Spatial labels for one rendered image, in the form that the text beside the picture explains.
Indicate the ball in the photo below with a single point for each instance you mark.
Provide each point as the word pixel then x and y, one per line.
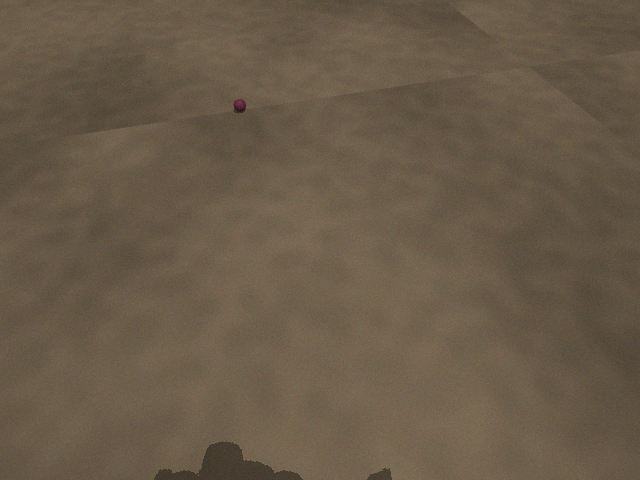
pixel 239 105

